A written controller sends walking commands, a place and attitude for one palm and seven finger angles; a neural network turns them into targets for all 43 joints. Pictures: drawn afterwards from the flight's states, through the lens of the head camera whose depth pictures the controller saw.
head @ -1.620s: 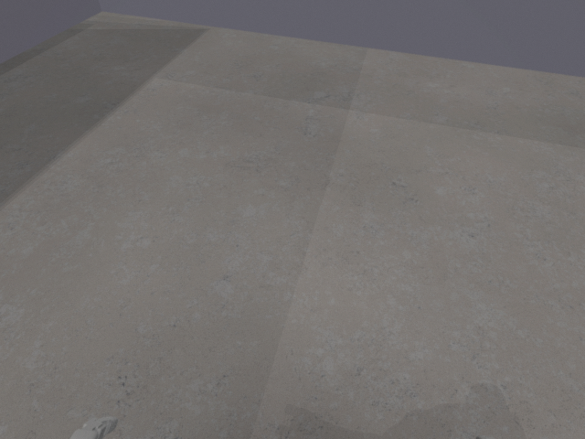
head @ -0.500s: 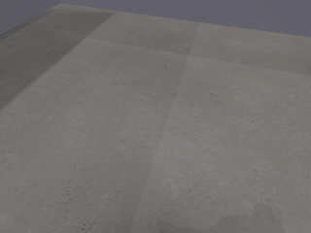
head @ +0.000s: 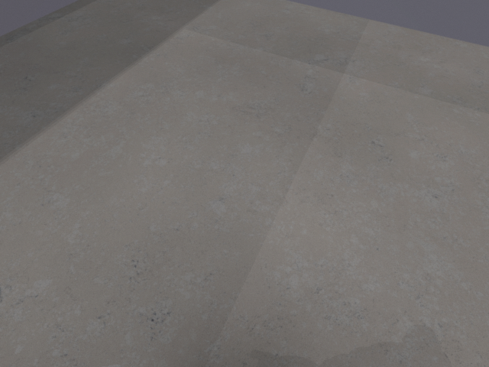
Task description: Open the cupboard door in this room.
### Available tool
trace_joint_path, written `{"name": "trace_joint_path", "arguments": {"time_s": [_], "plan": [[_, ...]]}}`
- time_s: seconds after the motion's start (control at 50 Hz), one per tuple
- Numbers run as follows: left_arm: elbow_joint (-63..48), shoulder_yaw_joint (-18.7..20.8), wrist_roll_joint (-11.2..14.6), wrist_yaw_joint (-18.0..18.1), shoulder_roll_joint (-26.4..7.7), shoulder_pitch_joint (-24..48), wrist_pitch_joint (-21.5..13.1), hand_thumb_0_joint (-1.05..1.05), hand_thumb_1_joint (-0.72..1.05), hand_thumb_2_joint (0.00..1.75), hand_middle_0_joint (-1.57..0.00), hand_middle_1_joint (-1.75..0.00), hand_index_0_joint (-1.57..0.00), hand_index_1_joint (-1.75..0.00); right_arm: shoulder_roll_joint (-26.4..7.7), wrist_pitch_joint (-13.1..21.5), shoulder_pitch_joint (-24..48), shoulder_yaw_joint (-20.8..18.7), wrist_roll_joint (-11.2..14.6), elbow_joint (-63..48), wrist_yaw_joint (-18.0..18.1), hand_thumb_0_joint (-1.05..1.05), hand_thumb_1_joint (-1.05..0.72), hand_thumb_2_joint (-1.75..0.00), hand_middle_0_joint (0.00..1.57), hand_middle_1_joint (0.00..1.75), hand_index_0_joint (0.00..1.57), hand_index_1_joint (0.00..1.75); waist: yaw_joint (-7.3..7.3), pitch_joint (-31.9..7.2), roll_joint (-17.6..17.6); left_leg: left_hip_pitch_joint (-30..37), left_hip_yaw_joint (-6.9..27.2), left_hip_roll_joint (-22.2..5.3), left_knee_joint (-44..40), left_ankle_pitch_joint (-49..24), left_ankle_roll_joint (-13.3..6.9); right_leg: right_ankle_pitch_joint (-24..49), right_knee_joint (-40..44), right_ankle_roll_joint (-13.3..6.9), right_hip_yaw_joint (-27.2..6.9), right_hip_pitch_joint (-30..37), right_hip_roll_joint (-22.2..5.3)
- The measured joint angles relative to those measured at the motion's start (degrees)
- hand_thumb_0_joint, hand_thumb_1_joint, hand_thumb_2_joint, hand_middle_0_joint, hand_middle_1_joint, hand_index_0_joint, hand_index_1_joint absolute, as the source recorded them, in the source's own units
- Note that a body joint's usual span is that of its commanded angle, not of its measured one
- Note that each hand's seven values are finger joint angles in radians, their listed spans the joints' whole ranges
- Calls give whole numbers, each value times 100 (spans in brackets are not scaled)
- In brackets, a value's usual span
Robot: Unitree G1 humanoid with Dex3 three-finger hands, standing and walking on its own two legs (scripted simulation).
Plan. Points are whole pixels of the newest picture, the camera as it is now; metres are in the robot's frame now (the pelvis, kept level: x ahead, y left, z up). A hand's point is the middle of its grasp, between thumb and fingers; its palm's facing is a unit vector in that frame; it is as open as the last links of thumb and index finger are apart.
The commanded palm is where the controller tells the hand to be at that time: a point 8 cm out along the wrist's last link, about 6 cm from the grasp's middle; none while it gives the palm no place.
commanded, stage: turn or walk to find it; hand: left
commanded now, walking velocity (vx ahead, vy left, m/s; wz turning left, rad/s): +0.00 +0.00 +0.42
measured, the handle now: out of the picture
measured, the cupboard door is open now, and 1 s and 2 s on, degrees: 0 0 0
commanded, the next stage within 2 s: none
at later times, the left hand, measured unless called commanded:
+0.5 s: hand out of the picture -0.05 +0.16 -0.17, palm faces +0.28 -0.93 -0.24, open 7.4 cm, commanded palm none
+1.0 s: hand out of the picture -0.08 +0.22 -0.16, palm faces +0.45 -0.86 -0.26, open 7.4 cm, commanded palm none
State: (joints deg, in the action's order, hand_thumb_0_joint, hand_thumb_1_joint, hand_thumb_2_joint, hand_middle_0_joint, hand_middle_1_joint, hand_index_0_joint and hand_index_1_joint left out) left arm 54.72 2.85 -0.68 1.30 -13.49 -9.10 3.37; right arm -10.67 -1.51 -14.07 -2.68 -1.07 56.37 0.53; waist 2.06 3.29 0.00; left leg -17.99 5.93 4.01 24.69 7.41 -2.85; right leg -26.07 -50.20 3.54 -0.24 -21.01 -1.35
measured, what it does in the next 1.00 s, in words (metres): steps on the spot, turning left: right foot, then left foot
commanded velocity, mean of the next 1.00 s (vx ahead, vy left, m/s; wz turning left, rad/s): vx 0.00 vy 0.00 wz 0.42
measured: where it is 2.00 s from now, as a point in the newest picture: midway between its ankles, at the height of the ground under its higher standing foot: outside the picture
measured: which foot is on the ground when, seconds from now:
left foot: down 0.00-0.14, up 0.16-0.58, down 0.60-1.00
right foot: up 0.00-0.12, down 0.14-0.62, up 0.64-1.00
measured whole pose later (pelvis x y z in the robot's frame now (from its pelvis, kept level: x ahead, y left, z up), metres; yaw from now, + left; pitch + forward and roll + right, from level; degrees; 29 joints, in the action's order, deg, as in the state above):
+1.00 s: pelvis -0.07 -0.01 +0.00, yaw +25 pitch -1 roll -1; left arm 53.7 4.1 -1.0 1.0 -13.9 -10.5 3.6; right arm -10.6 -1.5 -12.0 -2.5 -1.1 54.6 0.1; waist 0.7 2.4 0.8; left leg -13.3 1.6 3.1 25.1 10.8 -3.2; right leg -22.7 -52.3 5.1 1.1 -22.8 -4.2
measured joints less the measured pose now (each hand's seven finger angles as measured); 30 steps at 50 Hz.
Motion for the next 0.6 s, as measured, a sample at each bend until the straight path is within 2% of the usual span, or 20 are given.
{"name": "trace_joint_path", "arguments": {"time_s": [0.08,0.12,0.14,0.18,0.22,0.28,0.34,0.42,0.54,0.6], "plan": [[-124,-9,30,14,71,82,-37,1,90,90,-20,-30,-20,-30,-117,-72,-4,-75,-21,-33,-21,1,-91,-90,20,30,20,30,47,-50,-124,-109,223,90,-6,-128,107,97,898,-64,-22,386,119],[-198,-19,38,17,99,52,-88,1,90,90,-20,-30,-20,-30,-177,-114,-15,-116,-15,-52,-45,1,-91,-90,20,30,20,30,28,-102,-154,-192,306,159,65,-154,191,454,1638,-110,25,706,157],[-236,-23,29,22,110,8,-127,1,90,90,-20,-30,-20,-30,-211,-138,-24,-140,0,-71,-60,1,-91,-90,20,30,20,30,-1,-135,-166,-275,327,196,195,-117,238,717,2045,-225,60,868,155],[-251,-58,-25,40,185,-85,-161,1,90,90,-20,-30,-20,-30,-292,-203,-5,-211,6,-56,-65,1,-91,-90,20,30,20,30,-31,-139,-288,-595,245,182,1081,849,339,871,2054,-464,191,914,182],[-257,-83,-33,55,230,-239,-152,1,90,90,-20,-30,-20,-30,-349,-262,-31,-257,-21,-44,-96,1,-91,-90,20,30,20,30,-67,-209,-278,-960,21,168,2263,1326,384,849,2122,-539,290,1005,101],[-210,-97,-28,51,250,-429,-174,1,90,90,-20,-30,-20,-30,-412,-268,-36,-281,-22,-29,-143,1,-91,-90,20,30,20,30,-80,-233,-228,-1243,-215,-34,3595,1179,479,922,2330,-558,425,1173,14],[-168,-117,-30,41,274,-543,-228,1,90,90,-20,-30,-20,-30,-441,-258,-57,-280,-12,-10,-149,1,-91,-90,20,30,20,30,-66,-203,-189,-1232,-306,-274,4091,1023,584,934,2385,-568,626,1239,-53],[-138,-140,-55,33,333,-677,-298,1,90,90,-20,-30,-20,-30,-433,-314,12,-236,-5,84,-127,1,-91,-90,19,30,20,30,-142,-119,-118,-924,-411,-505,3778,1267,679,871,2300,-553,855,1210,-160],[-31,-117,-115,10,296,-844,-287,1,90,90,-21,-30,-21,-30,-303,-282,375,-108,52,82,-120,1,-91,-90,19,30,20,30,-342,85,65,-202,-767,-587,2193,1707,617,720,1958,-411,1122,1025,-381],[66,-64,-90,5,184,-937,-239,1,90,90,-21,-30,-21,-30,-231,-158,541,-43,69,-41,-126,1,-91,-90,19,30,20,30,-385,116,161,303,-962,-529,1000,1116,481,539,1569,-270,1261,853,-503]]}}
